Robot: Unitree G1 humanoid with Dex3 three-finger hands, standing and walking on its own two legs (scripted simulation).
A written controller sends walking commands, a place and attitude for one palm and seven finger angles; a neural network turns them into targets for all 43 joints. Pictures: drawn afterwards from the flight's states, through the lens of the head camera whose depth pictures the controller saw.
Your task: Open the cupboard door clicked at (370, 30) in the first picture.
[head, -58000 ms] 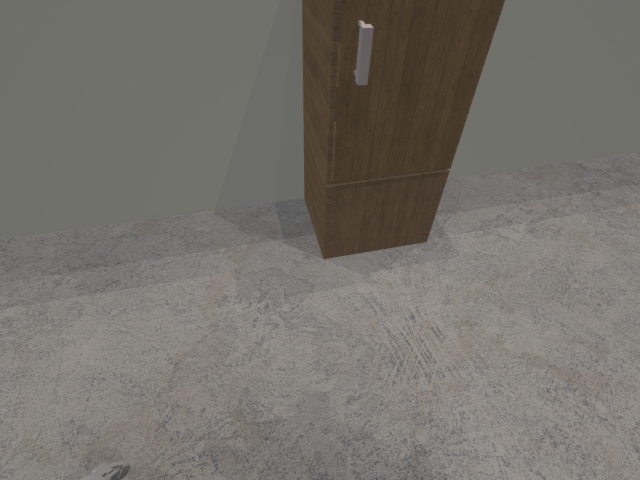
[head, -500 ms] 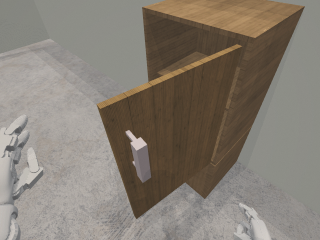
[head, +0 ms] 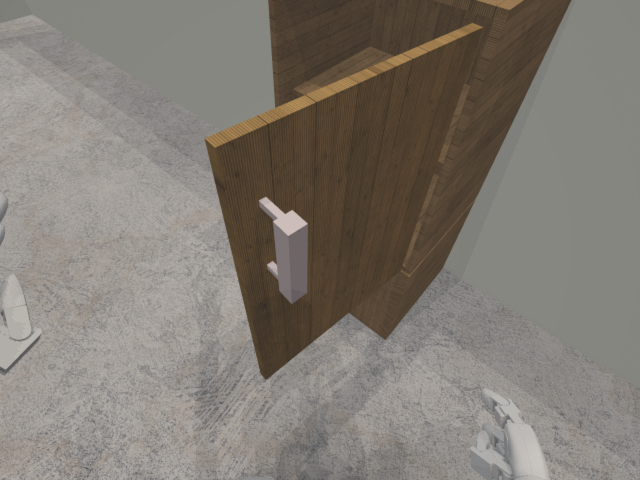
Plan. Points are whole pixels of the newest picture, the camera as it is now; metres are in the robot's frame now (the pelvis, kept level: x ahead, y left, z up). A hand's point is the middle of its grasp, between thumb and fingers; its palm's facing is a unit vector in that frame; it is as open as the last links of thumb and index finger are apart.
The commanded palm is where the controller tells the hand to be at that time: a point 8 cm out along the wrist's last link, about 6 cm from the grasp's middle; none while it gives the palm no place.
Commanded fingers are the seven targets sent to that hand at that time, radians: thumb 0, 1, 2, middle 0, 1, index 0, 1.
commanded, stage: step back with the hand held close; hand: left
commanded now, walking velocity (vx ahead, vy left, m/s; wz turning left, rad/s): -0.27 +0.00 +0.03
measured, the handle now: (281, 250) +0.36 +0.08 +0.10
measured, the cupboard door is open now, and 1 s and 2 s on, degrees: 82 82 82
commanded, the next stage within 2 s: stop stepping back and stand still in 0.54 s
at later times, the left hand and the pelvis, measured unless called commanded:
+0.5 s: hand out of the picture +0.11 +0.28 +0.19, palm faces +0.48 -0.77 -0.41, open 7.5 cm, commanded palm +0.05 +0.31 +0.19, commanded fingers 0.00 0.90 0.90 -0.20 -0.30 -0.20 -0.30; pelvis -0.09 +0.01 +0.00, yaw +0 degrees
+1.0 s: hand out of the picture +0.02 +0.25 +0.18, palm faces +0.34 -0.80 -0.50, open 7.4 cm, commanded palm -0.03 +0.29 +0.19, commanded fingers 0.00 0.90 0.90 -0.20 -0.30 -0.20 -0.30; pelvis -0.18 +0.00 +0.01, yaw -2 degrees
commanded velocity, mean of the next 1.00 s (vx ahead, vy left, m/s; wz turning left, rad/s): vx -0.14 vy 0.00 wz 0.00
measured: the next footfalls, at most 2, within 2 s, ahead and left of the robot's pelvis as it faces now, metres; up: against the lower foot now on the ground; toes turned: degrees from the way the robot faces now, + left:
right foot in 0.58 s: -0.21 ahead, -0.11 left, -0.01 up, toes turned -4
left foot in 0.74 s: -0.04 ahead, +0.07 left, +0.00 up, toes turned -2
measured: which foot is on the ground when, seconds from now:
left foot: down 0.00-0.58, up 0.60-0.72, down 0.74-1.00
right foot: down 0.00-0.26, up 0.28-0.56, down 0.58-0.76, up 0.78-1.00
